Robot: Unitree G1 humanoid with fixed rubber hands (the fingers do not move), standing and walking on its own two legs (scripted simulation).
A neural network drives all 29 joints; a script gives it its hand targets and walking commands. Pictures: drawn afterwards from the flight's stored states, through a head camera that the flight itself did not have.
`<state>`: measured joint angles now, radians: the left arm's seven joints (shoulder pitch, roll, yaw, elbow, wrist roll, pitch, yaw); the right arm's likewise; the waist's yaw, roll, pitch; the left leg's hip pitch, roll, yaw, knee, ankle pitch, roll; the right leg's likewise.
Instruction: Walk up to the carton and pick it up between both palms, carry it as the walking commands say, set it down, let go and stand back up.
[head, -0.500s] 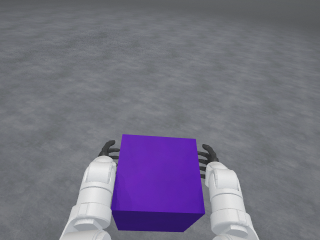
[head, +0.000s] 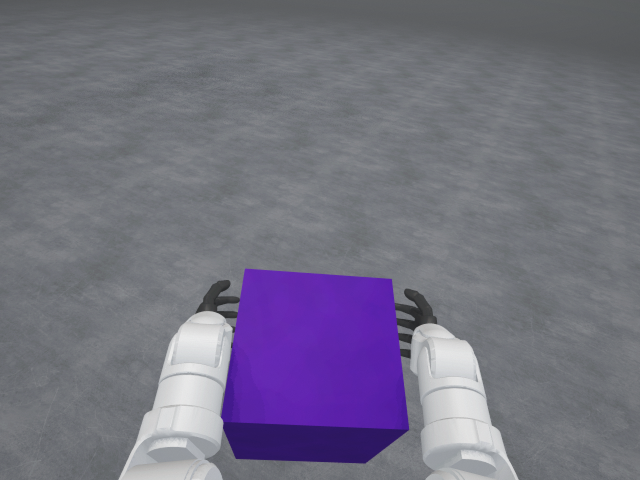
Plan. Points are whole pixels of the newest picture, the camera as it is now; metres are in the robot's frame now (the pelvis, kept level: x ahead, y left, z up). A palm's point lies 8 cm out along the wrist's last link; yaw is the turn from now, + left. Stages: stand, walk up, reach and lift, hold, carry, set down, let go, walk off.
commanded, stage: hold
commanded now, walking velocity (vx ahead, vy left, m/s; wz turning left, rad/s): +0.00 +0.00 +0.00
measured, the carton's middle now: (309, 373) +0.31 +0.01 -0.04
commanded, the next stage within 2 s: carry in 0.32 s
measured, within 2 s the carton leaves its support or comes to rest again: neither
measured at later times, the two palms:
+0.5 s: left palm (203, 316) +0.32 +0.15 +0.08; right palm (417, 323) +0.31 -0.13 +0.08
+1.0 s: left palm (167, 231) +0.47 +0.24 +0.10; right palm (343, 226) +0.50 -0.04 +0.10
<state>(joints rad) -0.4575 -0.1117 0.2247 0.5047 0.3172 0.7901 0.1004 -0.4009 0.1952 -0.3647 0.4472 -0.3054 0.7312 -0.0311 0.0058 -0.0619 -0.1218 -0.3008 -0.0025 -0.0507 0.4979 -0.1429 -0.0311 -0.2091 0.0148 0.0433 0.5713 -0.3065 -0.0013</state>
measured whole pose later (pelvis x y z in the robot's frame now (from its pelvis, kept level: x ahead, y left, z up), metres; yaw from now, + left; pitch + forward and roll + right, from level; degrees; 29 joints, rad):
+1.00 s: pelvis +0.20 +0.08 +0.01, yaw +5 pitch +6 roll +2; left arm -0.36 -0.15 0.11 -0.10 0.15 1.31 0.25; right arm -0.34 0.17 -0.18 -0.16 -0.13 1.27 -0.22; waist 0.01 -0.03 -0.17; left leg -0.47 -0.01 0.01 0.75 -0.42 0.00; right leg -0.18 -0.07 -0.06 0.46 -0.39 0.01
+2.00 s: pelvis +0.85 +0.30 -0.01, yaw +3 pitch +6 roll -1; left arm -0.32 -0.17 0.11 -0.21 0.15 1.28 0.28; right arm -0.34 0.18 -0.16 -0.21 -0.11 1.21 -0.21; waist -0.02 0.02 -0.10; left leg -0.10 -0.01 0.14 0.59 -0.46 0.06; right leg -0.44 -0.02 -0.12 0.59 -0.22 -0.03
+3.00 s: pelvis +1.55 +0.57 +0.00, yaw +4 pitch +6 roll -1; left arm -0.30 -0.16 0.10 -0.22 0.14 1.29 0.28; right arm -0.34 0.17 -0.15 -0.21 -0.13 1.22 -0.18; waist 0.00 0.01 -0.08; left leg -0.35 0.01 0.15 0.54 -0.24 0.07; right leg -0.32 -0.12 -0.10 1.07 -0.50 0.09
